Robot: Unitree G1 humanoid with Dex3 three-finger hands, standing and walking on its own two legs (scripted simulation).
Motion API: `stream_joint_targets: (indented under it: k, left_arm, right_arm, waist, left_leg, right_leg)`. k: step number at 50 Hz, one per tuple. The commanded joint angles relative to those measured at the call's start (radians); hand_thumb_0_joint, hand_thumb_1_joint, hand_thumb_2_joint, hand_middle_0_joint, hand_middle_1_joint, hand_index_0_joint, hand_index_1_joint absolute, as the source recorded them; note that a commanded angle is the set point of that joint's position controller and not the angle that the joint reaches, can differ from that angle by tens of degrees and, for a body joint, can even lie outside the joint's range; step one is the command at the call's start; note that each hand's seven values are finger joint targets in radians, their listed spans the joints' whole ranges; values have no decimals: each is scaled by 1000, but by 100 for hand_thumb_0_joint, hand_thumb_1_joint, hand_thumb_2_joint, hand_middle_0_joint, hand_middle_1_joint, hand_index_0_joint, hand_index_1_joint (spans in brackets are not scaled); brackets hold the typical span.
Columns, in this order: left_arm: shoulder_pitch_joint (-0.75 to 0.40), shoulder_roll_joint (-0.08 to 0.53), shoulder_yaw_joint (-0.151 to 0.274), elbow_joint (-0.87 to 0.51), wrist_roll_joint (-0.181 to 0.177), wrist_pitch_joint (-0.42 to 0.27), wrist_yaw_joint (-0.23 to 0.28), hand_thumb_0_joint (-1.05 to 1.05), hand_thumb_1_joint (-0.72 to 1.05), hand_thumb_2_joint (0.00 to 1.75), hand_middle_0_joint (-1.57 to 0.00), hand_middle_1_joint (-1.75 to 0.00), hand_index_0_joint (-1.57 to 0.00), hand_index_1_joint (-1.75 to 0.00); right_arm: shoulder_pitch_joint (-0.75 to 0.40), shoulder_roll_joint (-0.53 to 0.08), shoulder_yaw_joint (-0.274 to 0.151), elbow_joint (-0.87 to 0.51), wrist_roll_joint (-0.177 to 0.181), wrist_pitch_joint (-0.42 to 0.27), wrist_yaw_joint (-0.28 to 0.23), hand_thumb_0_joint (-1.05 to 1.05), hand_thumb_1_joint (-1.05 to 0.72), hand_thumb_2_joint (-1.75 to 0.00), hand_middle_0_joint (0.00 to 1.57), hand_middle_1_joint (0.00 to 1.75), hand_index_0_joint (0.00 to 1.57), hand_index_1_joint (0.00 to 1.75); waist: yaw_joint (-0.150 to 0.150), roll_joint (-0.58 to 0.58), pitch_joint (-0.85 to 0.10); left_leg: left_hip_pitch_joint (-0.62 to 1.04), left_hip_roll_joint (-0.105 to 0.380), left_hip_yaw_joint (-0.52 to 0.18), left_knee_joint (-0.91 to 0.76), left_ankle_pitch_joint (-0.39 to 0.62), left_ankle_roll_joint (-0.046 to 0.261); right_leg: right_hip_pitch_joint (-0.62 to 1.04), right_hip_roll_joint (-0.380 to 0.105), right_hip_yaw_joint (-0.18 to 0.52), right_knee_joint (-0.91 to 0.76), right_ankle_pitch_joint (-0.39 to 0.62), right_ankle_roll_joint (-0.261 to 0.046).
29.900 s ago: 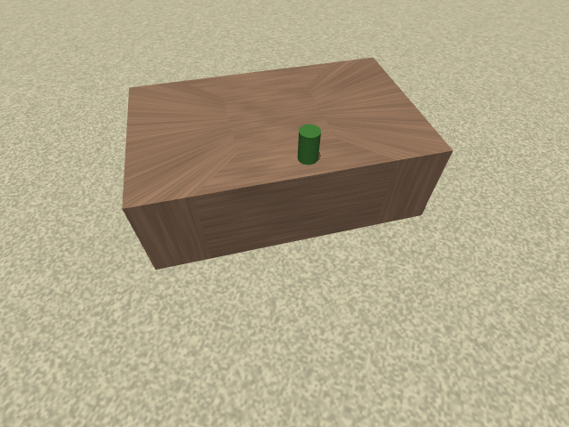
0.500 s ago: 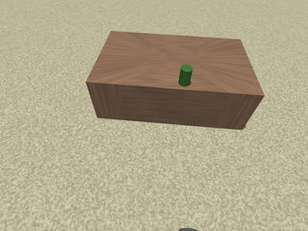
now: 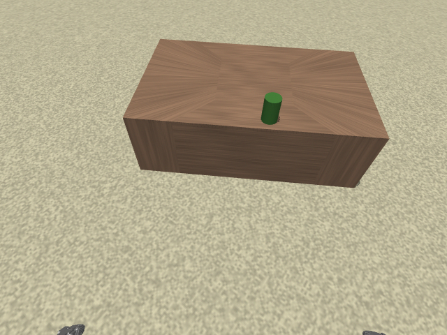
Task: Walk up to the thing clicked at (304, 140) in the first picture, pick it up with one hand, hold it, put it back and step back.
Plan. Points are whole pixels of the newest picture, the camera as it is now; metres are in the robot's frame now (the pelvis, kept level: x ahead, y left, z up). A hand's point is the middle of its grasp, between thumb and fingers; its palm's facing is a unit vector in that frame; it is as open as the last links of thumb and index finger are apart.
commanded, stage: step back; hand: right
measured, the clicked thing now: (271, 108) +1.04 -0.20 -0.32
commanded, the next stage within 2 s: stand in 0.20 s
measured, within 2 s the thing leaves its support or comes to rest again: neither
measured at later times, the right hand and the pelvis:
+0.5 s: hand out of the picture +0.09 -0.25 -0.14, palm faces +0.00 +0.94 -0.34, open 7.4 cm; pelvis +0.00 +0.00 +0.01, yaw +0 degrees
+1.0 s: hand out of the picture +0.05 -0.25 -0.15, palm faces -0.03 +0.95 -0.32, open 7.4 cm; pelvis -0.01 +0.00 +0.01, yaw +0 degrees
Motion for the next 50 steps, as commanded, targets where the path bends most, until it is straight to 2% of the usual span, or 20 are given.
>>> stream_joint_targets:
  k: [1,3,5,6,9,10,11,15,18,21,23,24,28,29,31,35,36,39,47,50]
  left_arm:
    - [-26,214,39,-59,4,-25,25,0,90,90,-20,-30,-20,-30]
    - [-46,219,40,-61,8,-25,26,0,90,90,-20,-30,-20,-30]
    - [-57,224,39,-56,9,-25,26,0,90,90,-20,-30,-20,-30]
    - [-69,224,39,-61,10,-27,26,0,90,90,-20,-30,-20,-30]
    - [-87,217,36,-54,7,-27,27,0,90,90,-20,-30,-20,-30]
    - [-89,178,14,-32,-8,-23,25,0,90,90,-20,-30,-20,-30]
    - [-92,183,14,-30,-9,-22,25,0,90,90,-20,-30,-20,-30]
    - [-92,182,9,-14,-10,-20,26,0,90,90,-20,-30,-20,-30]
    - [-98,185,8,0,-5,-22,26,0,90,90,-20,-30,-20,-30]
    - [-98,186,5,18,-3,-18,24,0,90,90,-20,-30,-20,-30]
    - [-110,187,4,22,-2,-19,22,0,90,90,-20,-30,-20,-30]
    - [-110,184,3,23,-1,-21,22,0,90,90,-20,-30,-20,-30]
    - [-100,192,2,38,0,-22,21,0,90,90,-20,-30,-20,-30]
    - [-100,187,0,37,2,-22,20,0,90,90,-20,-30,-20,-30]
    - [-85,187,-2,42,2,-20,18,0,90,90,-20,-30,-20,-30]
    - [-67,180,-7,46,3,-23,16,0,90,90,-20,-30,-20,-30]
    - [-70,184,-4,48,3,-22,18,0,90,90,-20,-30,-20,-30]
    - [-63,192,-5,47,2,-24,18,0,90,90,-20,-30,-20,-30]
    - [-33,189,-10,49,-1,-21,17,0,90,90,-20,-30,-20,-30]
    - [-30,190,-12,46,2,-25,19,0,90,90,-20,-30,-20,-30]
  right_arm:
    - [-39,-218,-55,-67,3,-14,-21,0,-90,-90,20,30,20,30]
    - [-47,-216,-54,-61,-2,-10,-19,0,-90,-90,20,30,20,30]
    - [-62,-207,-50,-56,-3,-10,-16,0,-90,-90,20,30,20,30]
    - [-57,-211,-50,-52,-5,-11,-15,0,-90,-90,20,30,20,30]
    - [-78,-214,-47,-44,-5,-11,-12,0,-90,-90,20,30,20,30]
    - [-91,-219,-39,-41,10,-10,-13,0,-90,-90,20,30,20,30]
    - [-87,-224,-39,-36,12,-12,-13,0,-90,-90,20,30,20,30]
    - [-99,-225,-31,-12,13,-16,-14,0,-90,-90,20,30,20,30]
    - [-105,-222,-28,-5,14,-14,-14,0,-90,-90,20,30,20,30]
    - [-125,-215,-23,6,14,-12,-13,0,-90,-90,20,30,20,30]
    - [-115,-212,-21,14,12,-14,-11,0,-90,-90,20,30,20,30]
    - [-124,-221,-23,15,11,-14,-11,0,-90,-90,20,30,20,30]
    - [-111,-211,-18,29,10,-14,-9,0,-90,-90,20,30,20,30]
    - [-118,-217,-20,28,8,-15,-9,0,-90,-90,20,30,20,30]
    - [-108,-217,-19,36,8,-13,-8,0,-90,-90,20,30,20,30]
    - [-107,-224,-20,41,9,-13,-4,0,-90,-90,20,30,20,30]
    - [-96,-226,-20,46,8,-11,-3,0,-90,-90,20,30,20,30]
    - [-90,-222,-19,43,9,-12,-2,0,-90,-90,20,30,20,30]
    - [-75,-229,-14,51,8,-10,-3,0,-90,-90,20,30,20,30]
    - [-75,-225,-12,47,10,-12,-3,0,-90,-90,20,30,20,30]
  waist:
    - [1,11,-135]
    - [-5,-20,-121]
    - [-4,-30,-108]
    - [-11,-29,-118]
    - [-8,-20,-110]
    - [-16,-17,-102]
    - [-19,-12,-110]
    - [-12,25,-159]
    - [-16,25,-182]
    - [-10,28,-132]
    - [-18,31,-121]
    - [-15,33,-128]
    - [-20,21,-89]
    - [-17,25,-102]
    - [-15,29,-81]
    - [-13,23,-76]
    - [-20,28,-73]
    - [-20,6,-98]
    - [-15,27,-88]
    - [-16,-3,-110]
  left_leg:
    - [-11,94,-61,-22,365,48]
    - [-55,89,-62,-22,283,50]
    - [-28,86,-62,-37,259,46]
    - [-20,91,-62,-42,287,47]
    - [-13,98,-66,-69,330,45]
    - [25,111,-97,-115,413,39]
    - [45,120,-99,-129,462,35]
    - [112,130,-88,-165,559,25]
    - [123,132,-81,-196,531,22]
    - [95,125,-84,-243,404,19]
    - [84,125,-83,-262,369,14]
    - [83,126,-82,-256,366,17]
    - [60,120,-87,-287,277,13]
    - [84,125,-86,-282,289,15]
    - [58,121,-92,-299,222,13]
    - [68,123,-95,-291,204,17]
    - [48,116,-94,-299,160,17]
    - [63,122,-99,-289,215,21]
    - [54,119,-99,-286,201,20]
    - [88,127,-97,-263,293,20]
  right_leg:
    - [97,-114,102,-19,359,-81]
    - [112,-125,122,-35,317,-88]
    - [76,-138,140,-57,305,-89]
    - [88,-135,133,-52,325,-86]
    - [102,-114,108,-58,356,-65]
    - [92,-125,115,-99,433,-52]
    - [115,-120,105,-105,463,-43]
    - [177,-117,87,-127,497,-33]
    - [211,-120,81,-156,470,-26]
    - [183,-115,83,-197,357,-21]
    - [179,-115,85,-207,319,-21]
    - [195,-122,88,-212,333,-22]
    - [159,-119,91,-239,250,-18]
    - [151,-121,92,-235,256,-21]
    - [134,-116,90,-248,193,-19]
    - [110,-119,98,-261,176,-17]
    - [112,-117,98,-265,147,-15]
    - [123,-122,98,-255,191,-22]
    - [108,-119,99,-251,178,-23]
    - [117,-126,96,-232,266,-26]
